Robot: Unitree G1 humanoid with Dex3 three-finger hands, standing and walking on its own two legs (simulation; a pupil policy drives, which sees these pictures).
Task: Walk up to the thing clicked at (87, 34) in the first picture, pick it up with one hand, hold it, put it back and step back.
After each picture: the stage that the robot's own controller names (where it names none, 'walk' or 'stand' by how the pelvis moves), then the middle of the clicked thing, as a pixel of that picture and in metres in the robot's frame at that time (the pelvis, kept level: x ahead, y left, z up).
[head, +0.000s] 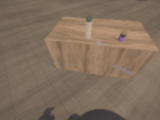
stand; (88, 28) +0.99 +0.09 +0.00
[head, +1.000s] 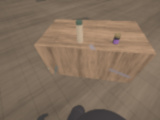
walk; (79, 32) +0.87 +0.21 +0.02
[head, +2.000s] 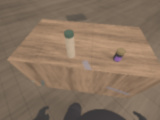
stand; (70, 45) +0.56 +0.23 +0.04
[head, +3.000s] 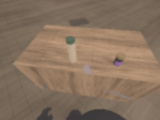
stand; (71, 50) +0.56 +0.20 +0.01
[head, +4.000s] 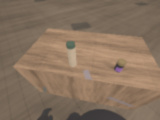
stand; (71, 55) +0.53 +0.20 +0.01
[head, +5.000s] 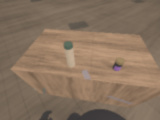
stand; (69, 55) +0.52 +0.22 +0.00
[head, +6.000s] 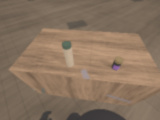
stand; (68, 55) +0.51 +0.23 +0.00
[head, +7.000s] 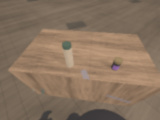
rise first; (68, 55) +0.51 +0.23 +0.00
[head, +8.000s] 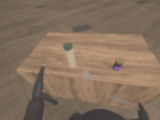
rise first; (70, 56) +0.52 +0.25 +0.01
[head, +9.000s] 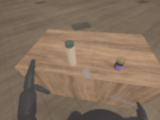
go down; (71, 54) +0.53 +0.23 +0.01
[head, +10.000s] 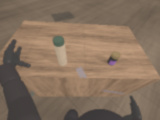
go down; (61, 52) +0.49 +0.23 +0.04
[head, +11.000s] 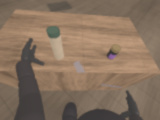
close in; (56, 45) +0.50 +0.23 +0.06
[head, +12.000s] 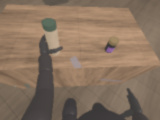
close; (52, 40) +0.52 +0.24 +0.08
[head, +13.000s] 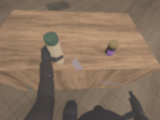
lift; (55, 51) +0.45 +0.22 +0.08
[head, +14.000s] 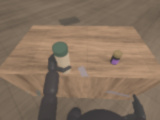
lift; (63, 60) +0.36 +0.19 +0.14
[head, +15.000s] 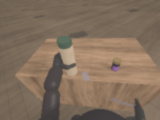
hold; (68, 58) +0.33 +0.16 +0.21
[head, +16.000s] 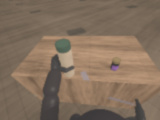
hold; (66, 61) +0.32 +0.17 +0.19
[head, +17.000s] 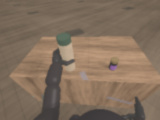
crouch; (67, 55) +0.36 +0.17 +0.20
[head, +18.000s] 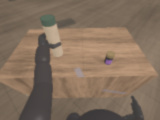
lower; (53, 39) +0.48 +0.23 +0.21
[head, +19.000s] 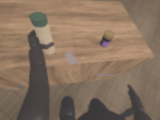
lower; (45, 37) +0.52 +0.23 +0.10
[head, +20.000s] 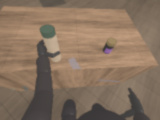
lower; (52, 46) +0.48 +0.22 +0.08
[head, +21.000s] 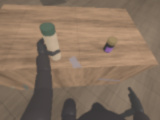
lower; (52, 44) +0.49 +0.22 +0.08
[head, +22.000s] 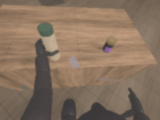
lower; (51, 45) +0.48 +0.23 +0.08
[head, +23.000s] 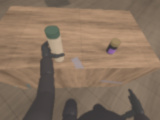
open; (56, 46) +0.47 +0.22 +0.08
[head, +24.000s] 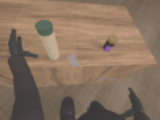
rise; (50, 44) +0.47 +0.23 +0.09
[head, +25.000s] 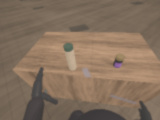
sink last; (70, 58) +0.48 +0.22 +0.04
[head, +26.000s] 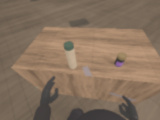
stand; (71, 56) +0.47 +0.21 +0.03
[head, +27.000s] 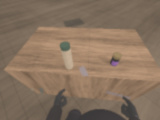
stand; (67, 57) +0.47 +0.22 +0.03
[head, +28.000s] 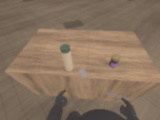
stand; (67, 58) +0.47 +0.22 +0.01
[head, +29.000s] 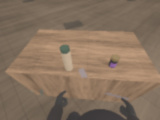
stand; (67, 59) +0.47 +0.23 +0.01
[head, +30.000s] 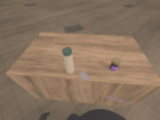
walk; (68, 61) +0.46 +0.21 +0.01
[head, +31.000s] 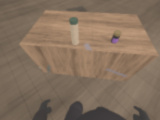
walk; (74, 32) +0.72 +0.21 +0.03
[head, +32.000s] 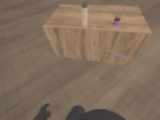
walk; (84, 15) +1.10 +0.17 +0.03
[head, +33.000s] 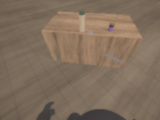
stand; (81, 22) +1.12 +0.19 +0.02
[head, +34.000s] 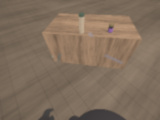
stand; (81, 23) +1.12 +0.19 +0.00
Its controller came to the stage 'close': yes
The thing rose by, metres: 0.21
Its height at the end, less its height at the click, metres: +0.00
